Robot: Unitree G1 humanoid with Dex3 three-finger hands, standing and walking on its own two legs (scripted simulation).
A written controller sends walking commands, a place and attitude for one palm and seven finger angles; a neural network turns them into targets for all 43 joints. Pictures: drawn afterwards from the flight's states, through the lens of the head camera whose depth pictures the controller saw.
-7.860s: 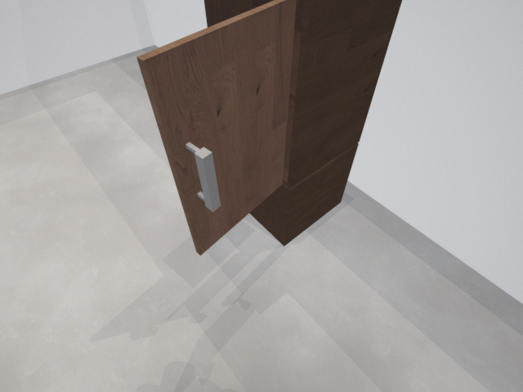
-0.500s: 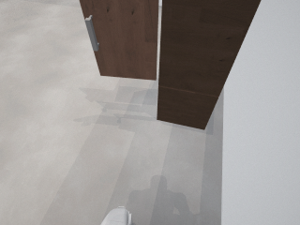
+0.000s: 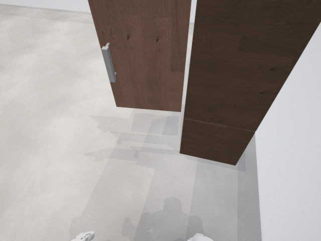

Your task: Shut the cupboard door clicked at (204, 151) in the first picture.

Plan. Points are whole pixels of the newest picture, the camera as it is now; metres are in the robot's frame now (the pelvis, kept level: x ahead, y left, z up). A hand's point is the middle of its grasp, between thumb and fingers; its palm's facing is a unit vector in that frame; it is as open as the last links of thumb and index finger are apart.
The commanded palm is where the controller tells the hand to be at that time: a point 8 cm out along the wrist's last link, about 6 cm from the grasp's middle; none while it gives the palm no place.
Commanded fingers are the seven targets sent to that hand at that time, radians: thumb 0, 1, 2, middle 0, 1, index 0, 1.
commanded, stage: take the last steps up to it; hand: left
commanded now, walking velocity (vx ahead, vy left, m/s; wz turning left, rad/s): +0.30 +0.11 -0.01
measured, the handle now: (110, 62) +0.83 +0.28 -0.03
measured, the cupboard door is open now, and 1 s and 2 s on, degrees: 98 98 98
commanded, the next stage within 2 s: come to a stop and stand still in 0.68 s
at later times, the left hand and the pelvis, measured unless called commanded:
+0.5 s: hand out of the picture +0.13 +0.21 -0.17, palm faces +0.12 -0.97 -0.20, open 7.3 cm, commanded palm none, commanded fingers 0.00 0.90 0.90 -0.20 -0.30 -0.20 -0.30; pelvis +0.20 +0.03 +0.00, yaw +1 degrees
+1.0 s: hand (103, 156) +0.42 +0.25 -0.17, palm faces -0.04 -0.97 -0.23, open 7.3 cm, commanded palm none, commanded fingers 0.00 0.90 0.90 -0.20 -0.30 -0.20 -0.30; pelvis +0.35 +0.07 -0.01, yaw -2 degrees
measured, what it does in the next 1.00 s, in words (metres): walks ahead: right foot, then left foot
